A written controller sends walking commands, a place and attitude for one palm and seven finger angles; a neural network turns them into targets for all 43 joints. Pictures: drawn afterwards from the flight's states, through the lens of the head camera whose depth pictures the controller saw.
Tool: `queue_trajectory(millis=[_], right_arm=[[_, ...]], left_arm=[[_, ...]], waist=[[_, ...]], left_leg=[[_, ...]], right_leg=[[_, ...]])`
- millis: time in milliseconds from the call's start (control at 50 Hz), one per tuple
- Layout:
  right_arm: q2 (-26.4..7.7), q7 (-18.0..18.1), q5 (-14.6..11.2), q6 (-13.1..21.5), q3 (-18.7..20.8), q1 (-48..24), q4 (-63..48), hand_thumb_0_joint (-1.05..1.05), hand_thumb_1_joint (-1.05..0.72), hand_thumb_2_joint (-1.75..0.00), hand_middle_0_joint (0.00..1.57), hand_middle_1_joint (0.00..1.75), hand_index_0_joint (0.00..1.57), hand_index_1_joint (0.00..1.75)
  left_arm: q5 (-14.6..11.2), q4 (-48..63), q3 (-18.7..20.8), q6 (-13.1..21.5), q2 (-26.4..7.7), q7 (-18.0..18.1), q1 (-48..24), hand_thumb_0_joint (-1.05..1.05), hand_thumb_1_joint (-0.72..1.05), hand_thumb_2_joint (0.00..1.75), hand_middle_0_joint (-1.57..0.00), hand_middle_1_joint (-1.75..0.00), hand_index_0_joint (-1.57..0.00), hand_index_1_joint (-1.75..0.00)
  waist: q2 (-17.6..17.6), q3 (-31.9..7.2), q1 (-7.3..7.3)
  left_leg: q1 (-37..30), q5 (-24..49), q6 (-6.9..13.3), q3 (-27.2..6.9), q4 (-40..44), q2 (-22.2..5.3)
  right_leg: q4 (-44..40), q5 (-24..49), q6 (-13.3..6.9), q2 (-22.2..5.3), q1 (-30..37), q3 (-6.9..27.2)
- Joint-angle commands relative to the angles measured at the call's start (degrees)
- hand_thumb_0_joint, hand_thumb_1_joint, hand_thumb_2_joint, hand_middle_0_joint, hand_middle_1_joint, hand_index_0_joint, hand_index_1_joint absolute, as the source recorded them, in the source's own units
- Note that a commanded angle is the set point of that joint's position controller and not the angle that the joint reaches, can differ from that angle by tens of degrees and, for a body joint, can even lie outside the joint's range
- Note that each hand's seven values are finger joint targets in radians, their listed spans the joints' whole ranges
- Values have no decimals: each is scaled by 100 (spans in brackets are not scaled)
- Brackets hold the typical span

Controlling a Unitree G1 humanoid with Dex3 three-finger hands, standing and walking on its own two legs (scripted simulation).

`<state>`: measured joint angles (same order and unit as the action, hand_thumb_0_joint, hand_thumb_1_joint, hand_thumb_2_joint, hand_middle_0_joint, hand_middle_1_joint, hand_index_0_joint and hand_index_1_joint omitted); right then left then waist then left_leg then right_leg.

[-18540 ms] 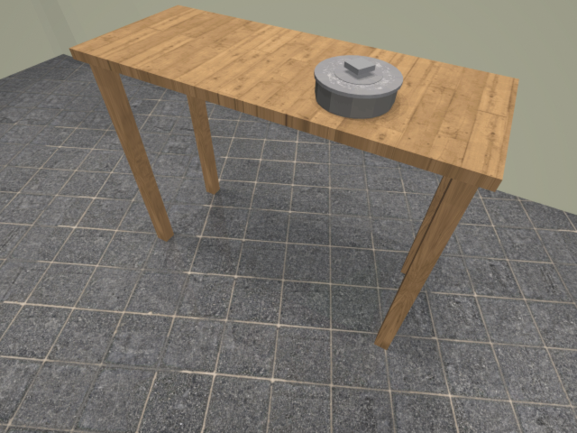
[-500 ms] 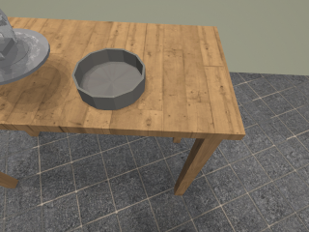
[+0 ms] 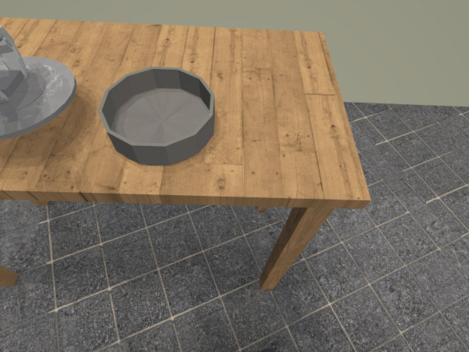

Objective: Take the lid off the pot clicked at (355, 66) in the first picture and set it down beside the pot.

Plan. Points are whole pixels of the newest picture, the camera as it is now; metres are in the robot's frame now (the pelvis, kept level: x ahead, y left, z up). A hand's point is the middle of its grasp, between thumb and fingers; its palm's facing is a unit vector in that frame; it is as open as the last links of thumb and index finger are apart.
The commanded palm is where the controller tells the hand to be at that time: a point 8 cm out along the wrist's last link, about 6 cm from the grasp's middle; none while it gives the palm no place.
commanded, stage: lower the lid onto the table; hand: left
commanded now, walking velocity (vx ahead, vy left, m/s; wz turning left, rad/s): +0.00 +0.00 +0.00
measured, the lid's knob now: out of the picture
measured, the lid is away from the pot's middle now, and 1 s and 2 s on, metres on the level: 0.23 0.21 0.22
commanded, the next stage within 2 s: open the fingers wide in 0.76 s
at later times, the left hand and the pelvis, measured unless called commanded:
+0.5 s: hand (0, 99) +0.47 +0.32 +0.16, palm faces -0.42 -0.15 -0.89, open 8.4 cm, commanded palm +0.50 +0.32 +0.23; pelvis +0.00 +0.00 +0.00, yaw +0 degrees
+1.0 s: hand (17, 110) +0.47 +0.31 +0.14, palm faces -0.39 -0.08 -0.92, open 8.4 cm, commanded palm +0.48 +0.32 +0.21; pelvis -0.01 +0.00 -0.01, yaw -1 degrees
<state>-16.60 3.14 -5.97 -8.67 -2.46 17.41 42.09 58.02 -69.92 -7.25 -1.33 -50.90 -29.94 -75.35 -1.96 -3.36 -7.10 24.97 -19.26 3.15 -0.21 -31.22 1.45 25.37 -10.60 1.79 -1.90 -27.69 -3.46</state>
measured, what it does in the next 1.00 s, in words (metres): stands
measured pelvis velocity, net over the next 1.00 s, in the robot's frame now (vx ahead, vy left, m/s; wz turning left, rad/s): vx -0.01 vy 0.00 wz -0.02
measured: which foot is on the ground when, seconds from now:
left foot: down 0.00-1.00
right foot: down 0.00-1.00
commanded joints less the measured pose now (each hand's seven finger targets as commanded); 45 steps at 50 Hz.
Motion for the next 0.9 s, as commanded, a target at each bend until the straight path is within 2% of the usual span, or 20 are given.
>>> queue_trajectory(millis=[0, 40, 60, 120, 160, 260, 320, 360, 420, 440, 540, 560, 620, 640, 660, 740, 820, 840, 860, 880], right_arm=[[-977, 97, 11, 93, 291, 441, -376, 0, -90, -90, 20, 30, 20, 30], [-997, 87, -1, 85, 301, 408, -392, 0, -90, -90, 20, 30, 20, 30], [-999, 79, 58, 98, 297, 460, -354, 0, -90, -90, 20, 30, 20, 30], [-982, 130, 6, 61, 264, 446, -355, 0, -90, -90, 20, 30, 20, 30], [-1000, 127, 15, 38, 272, 380, -395, 0, -90, -90, 20, 30, 20, 30], [-983, 167, 8, 42, 248, 395, -410, 0, -90, -90, 20, 30, 20, 30], [-988, 170, -17, 36, 251, 407, -438, 0, -90, -90, 20, 30, 20, 30], [-987, 146, 22, 64, 282, 402, -450, 0, -90, -90, 20, 30, 20, 30], [-992, 178, -9, 51, 275, 470, -387, 0, -90, -90, 20, 30, 20, 30], [-993, 191, -39, 56, 260, 421, -391, 0, -90, -90, 20, 30, 20, 30], [-1006, 228, -10, 114, 277, 466, -347, 0, -90, -90, 20, 30, 20, 30], [-1014, 227, 21, 127, 284, 533, -291, 0, -90, -90, 20, 30, 20, 30], [-1024, 252, -18, 130, 263, 594, -233, 0, -90, -90, 20, 30, 20, 30], [-1019, 275, -43, 143, 240, 560, -251, 0, -90, -90, 20, 30, 20, 30], [-1050, 261, 8, 141, 263, 611, -202, 0, -90, -90, 20, 30, 20, 30], [-1015, 277, -36, 150, 223, 618, -258, 0, -90, -90, 20, 30, 20, 30], [-1054, 275, -13, 107, 225, 734, -213, 0, -90, -90, 20, 30, 20, 30], [-940, 196, -51, 99, 264, 574, -542, 0, -90, -90, 20, 30, 20, 30], [-986, 188, 87, -44, 362, 561, -576, 0, -90, -90, 20, 30, 20, 30], [-932, 206, 100, -114, 362, 504, -609, 0, -90, -90, 20, 30, 20, 30]], left_arm=[[-31, 1376, 189, 22, -1369, 293, -3361, 0, 48, 111, -86, -107, -81, -102], [-112, 1532, 188, 55, -1299, 294, -3255, 0, 48, 111, -86, -107, -81, -102], [-11, 1553, 525, 90, -1731, 327, -3323, 0, 48, 111, -86, -107, -81, -102], [-41, 971, 333, 52, -1559, 320, -2953, 0, 48, 111, -86, -107, -81, -102], [-27, 1565, 504, 113, -1817, 358, -3305, 0, 48, 111, -86, -107, -81, -102], [-3, 1211, 636, 157, -1960, 381, -2912, 0, 48, 111, -86, -107, -81, -102], [-52, 1295, 469, 150, -1798, 388, -3017, 0, 48, 111, -86, -107, -81, -102], [-54, 1768, 579, 227, -1857, 401, -3267, 0, 48, 111, -86, -107, -81, -102], [-82, 1054, 399, 178, -1609, 373, -2821, 0, 48, 111, -86, -107, -81, -102], [-164, 1196, 189, 199, -1342, 351, -2843, 0, 48, 111, -86, -107, -81, -102], [-185, 1420, 249, 244, -1406, 390, -3052, 0, 48, 111, -86, -107, -81, -102], [-102, 1352, 462, 259, -1683, 415, -3085, 0, 48, 111, -86, -107, -81, -102], [-127, 899, 177, 218, -1382, 414, -2989, 0, 48, 111, -86, -107, -81, -102], [-192, 982, 83, 251, -1239, 408, -2926, 0, 48, 111, -86, -107, -81, -102], [-104, 1119, 340, 268, -1584, 456, -3111, 0, 48, 111, -86, -107, -81, -102], [-121, 832, 200, 297, -1381, 454, -2738, 0, 48, 111, -86, -107, -81, -102], [-52, 424, 220, 250, -1450, 499, -2581, 0, 48, 111, -86, -107, -81, -102], [-170, 1148, 411, 362, -1312, 480, -1861, 0, 48, 111, -86, -107, -81, -102], [-40, 2133, 938, 682, -1808, 602, -1961, 0, 47, 110, -85, -106, -80, -102], [-7, 1923, 947, 767, -1775, 663, -1806, 0, 46, 109, -84, -106, -79, -101]], waist=[[-901, -2779, -36], [-1187, -2809, -3], [-1024, -2955, 57], [-481, -2570, -22], [-905, -2974, 57], [-724, -2839, 56], [-817, -2794, 21], [-1262, -3180, 71], [-643, -2669, -45], [-956, -2654, -35], [-1019, -2915, -32], [-915, -3023, -24], [-660, -2574, -135], [-914, -2574, -109], [-981, -2800, -78], [-902, -2676, -66], [-518, -2358, -152], [-855, -2802, 218], [-896, -3273, 247], [-914, -3160, 196]], left_leg=[[-1778, 4330, -202, -321, -109, -53], [-1963, 4665, -272, -329, -148, -61], [-1879, 4552, -243, -353, -197, -51], [-1231, 3723, -79, -164, -128, -10], [-1452, 4059, -138, -205, -155, -28], [-1304, 4048, -102, -159, -249, -27], [-1272, 3823, -93, -170, -192, -26], [-1842, 4688, -221, -313, -320, -87], [-1282, 3849, -104, -176, -280, -43], [-1405, 4035, -149, -167, -263, -45], [-1563, 4069, -150, -228, -330, -40], [-1528, 3990, -127, -233, -394, -48], [-1119, 3280, -72, -178, -320, -21], [-1245, 3597, -136, -188, -331, -41], [-1346, 3619, -147, -218, -394, -64], [-1133, 3732, -167, -188, -425, -29], [-684, 2884, -61, -127, -433, -5], [-990, 3766, -195, -247, -358, 24], [-1330, 4120, -240, -278, -510, -87], [-1349, 4170, -195, -245, -552, -53]], right_leg=[[155, 1588, -279, 386, 856, -85], [179, 1636, -316, 402, 753, -126], [227, 1650, -282, 403, 890, -62], [214, 1676, -249, 368, 1079, -37], [284, 1837, -264, 345, 1173, -5], [330, 1852, -235, 356, 1149, -5], [308, 1749, -256, 352, 1090, -20], [377, 1821, -263, 375, 896, -33], [316, 1624, -231, 384, 869, -49], [322, 1664, -273, 385, 802, -82], [385, 1646, -287, 401, 737, -98], [407, 1619, -243, 401, 760, -42], [376, 1387, -242, 392, 639, -62], [407, 1430, -281, 402, 544, -107], [448, 1418, -255, 404, 533, -54], [518, 1515, -288, 422, 589, -110], [529, 1268, -245, 426, 515, -67], [620, 1515, -334, 427, 867, -123], [643, 1568, -303, 419, 765, -43], [616, 1556, -304, 430, 672, -34]])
